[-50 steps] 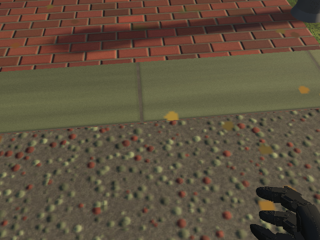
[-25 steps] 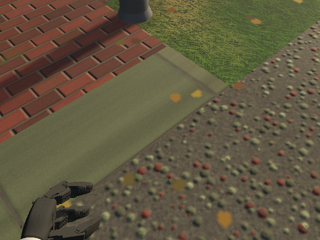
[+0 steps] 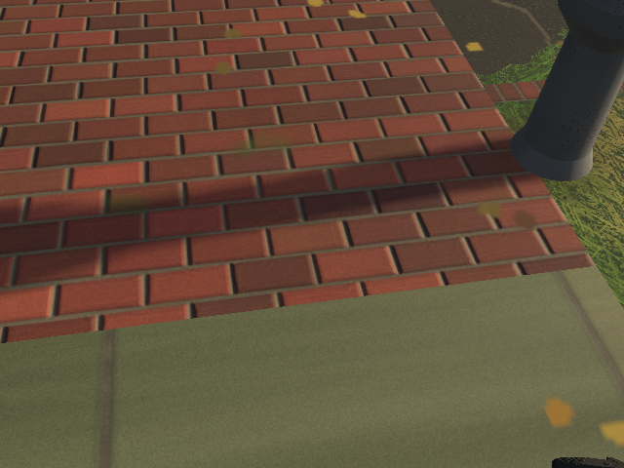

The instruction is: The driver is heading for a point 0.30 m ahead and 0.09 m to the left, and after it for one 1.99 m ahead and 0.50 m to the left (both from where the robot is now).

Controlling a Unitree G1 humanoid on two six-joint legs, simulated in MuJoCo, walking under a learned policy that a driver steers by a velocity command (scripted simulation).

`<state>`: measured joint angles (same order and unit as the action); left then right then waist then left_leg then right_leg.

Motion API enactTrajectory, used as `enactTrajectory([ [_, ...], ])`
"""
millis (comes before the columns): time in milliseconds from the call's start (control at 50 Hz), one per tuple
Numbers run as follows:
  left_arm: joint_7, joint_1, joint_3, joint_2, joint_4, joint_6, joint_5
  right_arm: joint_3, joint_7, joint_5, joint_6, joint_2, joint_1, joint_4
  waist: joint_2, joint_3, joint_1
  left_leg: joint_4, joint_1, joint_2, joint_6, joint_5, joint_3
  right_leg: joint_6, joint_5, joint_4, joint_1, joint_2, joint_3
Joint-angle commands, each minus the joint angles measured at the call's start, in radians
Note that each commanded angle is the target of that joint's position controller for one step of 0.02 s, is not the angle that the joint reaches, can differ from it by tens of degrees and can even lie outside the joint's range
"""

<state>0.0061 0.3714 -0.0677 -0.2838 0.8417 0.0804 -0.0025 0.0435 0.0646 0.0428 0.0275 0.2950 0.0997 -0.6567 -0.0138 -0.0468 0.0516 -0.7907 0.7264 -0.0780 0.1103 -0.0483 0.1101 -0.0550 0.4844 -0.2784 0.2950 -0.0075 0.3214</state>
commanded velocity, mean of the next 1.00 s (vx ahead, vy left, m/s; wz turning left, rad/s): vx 1.00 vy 0.00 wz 0.38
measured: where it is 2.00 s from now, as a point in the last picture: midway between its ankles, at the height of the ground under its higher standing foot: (258, 93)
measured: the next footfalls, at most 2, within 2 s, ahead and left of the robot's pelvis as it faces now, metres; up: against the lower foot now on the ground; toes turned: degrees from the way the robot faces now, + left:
left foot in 0.04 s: +0.25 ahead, +0.06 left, +0.00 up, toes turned +6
right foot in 0.46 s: +0.67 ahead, -0.04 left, +0.00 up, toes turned +36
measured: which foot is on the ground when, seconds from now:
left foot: up 0.00-0.02, down 0.04-0.48, up 0.50-0.86, down 0.88-1.00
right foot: down 0.00-0.04, up 0.06-0.44, down 0.46-0.88, up 0.90-1.00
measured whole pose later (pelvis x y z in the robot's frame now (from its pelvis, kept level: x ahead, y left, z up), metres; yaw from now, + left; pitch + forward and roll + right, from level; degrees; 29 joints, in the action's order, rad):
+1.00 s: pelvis +0.79 +0.22 +0.02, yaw +21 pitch +1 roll +1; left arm 0.01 0.42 -0.04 -0.28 0.79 0.06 0.05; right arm 0.03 0.02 0.00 0.11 0.25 0.14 -0.63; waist 0.04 0.00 0.04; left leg -0.58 0.34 -0.02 -0.02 0.25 0.03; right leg 0.04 0.36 -1.27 -0.37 0.03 -0.08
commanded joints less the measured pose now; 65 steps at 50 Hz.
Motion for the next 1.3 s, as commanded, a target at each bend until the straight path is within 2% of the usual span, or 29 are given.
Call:
enactTrajectory([
  [20, 0.005, -0.185, -0.063, -0.282, -0.130, -0.013, 0.020, 0.095, -0.004, 0.011, -0.025, 0.221, 0.406, -0.029, 0.132, 0.136, -0.306, -0.037, -0.633, 0.133, 0.081, 0.178, 0.069, 0.130, -1.570, -0.483, -0.309, 0.261, -0.069],
  [40, -0.003, -0.224, -0.048, -0.228, -0.128, -0.002, 0.028, 0.126, -0.026, 0.017, -0.038, 0.272, 0.579, -0.082, 0.048, 0.171, -0.387, 0.055, -0.909, 0.122, 0.124, 0.148, -0.029, 0.091, -1.195, -0.870, -0.516, 0.174, -0.079],
  [60, -0.016, -0.179, 0.011, -0.006, -0.180, 0.041, 0.005, 0.123, -0.029, 0.003, -0.038, 0.314, 0.498, -0.090, -0.396, 0.060, -0.219, 0.158, -0.995, 0.040, 0.243, 0.124, -0.356, 0.034, 0.041, -1.373, -0.912, -0.093, -0.161],
  [80, -0.026, -0.085, 0.040, 0.007, -0.256, 0.089, 0.032, 0.080, -0.018, -0.041, 0.007, 0.248, 0.387, -0.010, -0.395, 0.288, -0.098, 0.427, -1.098, -0.149, 0.401, 0.598, -0.961, 0.071, 0.087, -1.465, -1.128, -0.115, -0.441],
  [100, -0.030, -0.232, 0.021, -0.115, -0.272, 0.113, 0.046, 0.071, -0.013, -0.039, 0.030, 0.163, 0.382, 0.019, -0.169, 0.218, -0.161, 0.569, -1.004, -0.165, 0.317, 0.750, -1.020, 0.124, -0.020, -1.353, -1.129, -0.049, -0.490],
  [120, -0.026, -0.290, 0.016, -0.117, -0.293, 0.116, 0.056, 0.068, -0.005, -0.042, 0.054, 0.151, 0.363, 0.006, 0.005, 0.101, -0.114, 0.600, -0.848, -0.156, 0.276, 0.755, -0.993, 0.138, -0.087, -1.227, -1.122, -0.020, -0.476],
  [140, -0.015, -0.282, 0.020, -0.098, -0.275, 0.106, 0.029, 0.064, -0.002, -0.037, 0.070, 0.140, 0.302, 0.016, 0.117, 0.066, -0.064, 0.573, -0.714, -0.131, 0.255, 0.679, -0.925, 0.129, -0.131, -1.128, -1.048, 0.024, -0.490],
  [200, -0.007, -0.234, 0.006, -0.108, -0.251, 0.061, 0.000, 0.056, -0.033, -0.031, 0.074, 0.131, 0.199, 0.046, 0.082, 0.004, 0.003, 0.568, -0.469, -0.018, 0.242, 0.462, -0.700, 0.061, -0.172, -0.920, -0.908, 0.069, -0.501],
  [280, -0.005, -0.460, 0.031, -0.026, -0.328, 0.047, -0.019, 0.051, -0.081, -0.009, 0.058, 0.111, 0.233, 0.024, 0.035, -0.067, -0.084, 0.567, -0.293, 0.096, 0.182, 0.283, -0.488, -0.013, -0.442, -0.489, -0.793, 0.032, -0.407],
  [400, -0.017, -0.504, -0.015, -0.097, -0.361, 0.064, 0.043, 0.069, -0.091, 0.008, 0.039, 0.107, 0.291, -0.020, -0.094, -0.006, -0.129, 0.432, -0.459, 0.065, 0.090, 0.360, -0.574, -0.029, -0.556, -0.208, -0.634, -0.007, -0.451],
  [460, -0.004, -0.115, -0.072, -0.183, -0.283, 0.070, 0.057, 0.060, -0.075, -0.031, 0.027, 0.084, 0.217, 0.015, -0.117, 0.227, 0.099, -0.017, -0.468, 0.095, 0.011, 0.000, -0.513, 0.036, -0.382, -0.282, -0.226, 0.048, -0.441],
  [480, 0.005, 0.104, -0.070, -0.230, -0.247, 0.057, 0.041, 0.016, -0.063, -0.067, 0.029, -0.042, 0.246, 0.043, 0.088, 0.403, 0.135, -0.395, -0.247, 0.152, -0.010, 0.451, -0.429, 0.065, -0.110, -0.325, 0.117, 0.214, -0.667],
  [500, -0.022, 0.069, -0.074, -0.294, -0.235, 0.061, -0.013, -0.003, -0.064, 0.044, 0.039, -0.067, 0.420, 0.101, 0.627, 0.479, -0.012, -0.682, 0.081, 0.178, -0.038, 0.622, -0.347, 0.234, 0.378, -0.006, 0.236, 0.451, -1.357],
  [520, -0.028, -0.019, -0.051, -0.165, -0.265, 0.054, -0.007, 0.001, -0.079, 0.048, 0.029, 0.025, 0.363, 0.045, 0.400, 0.312, 0.030, -0.744, 0.150, 0.089, -0.047, 0.485, -0.305, 0.231, 0.531, 0.058, 0.101, 0.398, -1.327],
  [560, -0.024, -0.021, -0.033, -0.108, -0.212, 0.032, -0.008, 0.008, -0.073, -0.022, 0.033, 0.065, 0.149, 0.065, 0.044, 0.102, 0.051, -0.678, 0.080, 0.052, -0.044, 0.394, -0.237, 0.205, 0.123, 0.038, -0.181, 0.277, -0.968],
  [640, -0.038, -0.032, 0.004, -0.034, -0.141, 0.039, 0.010, -0.008, -0.053, -0.025, 0.053, 0.006, 0.070, 0.110, 0.101, 0.011, -0.046, -0.406, -0.002, -0.009, -0.035, 0.411, -0.233, 0.268, -0.132, 0.069, -0.384, 0.184, -0.782],
  [720, -0.017, -0.023, -0.019, -0.128, -0.136, 0.038, 0.034, -0.029, -0.031, -0.052, 0.088, 0.007, -0.067, 0.159, 0.051, -0.049, -0.040, -0.043, -0.068, -0.018, -0.088, 0.211, -0.210, 0.295, -0.235, 0.119, -0.503, 0.193, -0.714],
  [800, -0.010, 0.049, -0.022, -0.159, -0.114, 0.027, 0.051, -0.017, -0.019, -0.029, 0.107, 0.044, -0.152, 0.167, 0.072, -0.051, -0.014, 0.170, -0.382, 0.052, -0.121, 0.038, -0.168, 0.260, -0.282, 0.152, -0.617, 0.192, -0.652],
  [840, -0.010, 0.088, -0.014, -0.145, -0.091, 0.014, 0.049, 0.008, -0.029, -0.021, 0.110, 0.086, -0.122, 0.162, 0.088, -0.025, -0.046, 0.243, -0.478, 0.074, -0.104, 0.092, -0.157, 0.227, -0.415, 0.057, -0.552, 0.184, -0.634],
  [880, -0.013, 0.071, -0.009, -0.154, -0.096, 0.008, 0.027, 0.051, -0.051, -0.023, 0.108, 0.150, 0.120, 0.118, 0.090, 0.147, -0.198, 0.221, -0.830, 0.054, -0.063, 0.162, -0.151, 0.162, -0.675, -0.329, -0.647, 0.100, -0.553],
  [900, -0.011, 0.061, 0.017, -0.082, -0.132, 0.012, -0.007, 0.073, -0.070, -0.033, 0.094, 0.221, 0.368, 0.082, -0.028, 0.341, -0.289, 0.213, -1.137, -0.154, -0.017, 0.386, -0.381, 0.129, -0.449, -0.694, -0.831, 0.048, -0.501],
  [920, -0.006, 0.188, 0.047, 0.032, -0.172, 0.028, 0.063, 0.076, -0.052, -0.057, 0.086, 0.278, 0.395, 0.057, -0.378, 0.485, -0.185, 0.455, -1.267, -0.362, 0.115, 0.851, -0.949, 0.108, 0.013, -1.010, -1.075, -0.016, -0.474],
  [940, 0.008, 0.114, 0.031, -0.046, -0.157, 0.020, 0.091, 0.059, -0.051, -0.045, 0.085, 0.177, 0.342, 0.054, -0.270, 0.313, -0.197, 0.531, -1.153, -0.339, 0.096, 0.918, -0.974, 0.105, -0.050, -1.140, -1.199, 0.038, -0.472],
  [980, 0.008, -0.034, 0.022, -0.065, -0.173, 0.004, 0.060, 0.037, -0.057, -0.046, 0.078, 0.088, 0.278, 0.019, -0.082, 0.099, -0.172, 0.517, -0.919, -0.285, 0.068, 0.547, -0.635, 0.103, -0.169, -1.140, -1.211, 0.117, -0.424],
  [1020, -0.010, -0.064, 0.016, -0.030, -0.192, -0.022, 0.050, 0.027, -0.054, -0.071, 0.081, 0.027, 0.187, -0.009, -0.101, 0.010, -0.087, 0.558, -0.719, -0.224, 0.053, 0.360, -0.434, 0.104, -0.208, -1.072, -1.127, 0.170, -0.440],
  [1060, -0.021, -0.084, 0.021, 0.005, -0.204, -0.058, 0.055, 0.026, -0.052, -0.052, 0.087, 0.000, 0.131, -0.027, -0.079, -0.028, -0.049, 0.603, -0.643, -0.207, 0.027, 0.241, -0.276, 0.100, -0.201, -1.040, -1.117, 0.197, -0.434],
  [1200, -0.072, -0.288, 0.028, -0.039, -0.276, -0.050, 0.028, 0.062, -0.076, -0.046, 0.099, 0.153, 0.130, -0.069, 0.054, -0.113, -0.056, 0.710, -0.608, -0.140, -0.024, 0.008, 0.094, 0.121, -0.599, -0.595, -0.980, 0.144, -0.281],
  [1240, -0.082, -0.305, 0.012, -0.079, -0.289, -0.044, 0.035, 0.072, -0.073, -0.047, 0.087, 0.211, 0.160, -0.078, 0.011, -0.077, -0.040, 0.636, -0.701, -0.142, -0.043, -0.425, 0.133, 0.160, -0.583, -0.517, -0.861, 0.058, -0.189],
  [1300, -0.073, -0.012, -0.051, -0.210, -0.239, -0.068, 0.058, 0.092, -0.073, -0.028, 0.047, 0.294, 0.137, -0.055, -0.123, 0.110, 0.151, 0.161, -0.755, -0.179, -0.046, -1.051, 0.130, 0.229, -0.363, -0.540, -0.496, -0.059, -0.133],
])
Keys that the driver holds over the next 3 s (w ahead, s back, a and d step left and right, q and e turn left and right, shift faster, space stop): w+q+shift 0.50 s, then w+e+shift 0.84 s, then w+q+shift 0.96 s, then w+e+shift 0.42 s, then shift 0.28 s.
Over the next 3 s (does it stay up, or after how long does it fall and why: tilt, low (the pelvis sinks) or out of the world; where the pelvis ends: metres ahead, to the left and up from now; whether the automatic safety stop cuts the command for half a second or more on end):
stays up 2.43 0.70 0.02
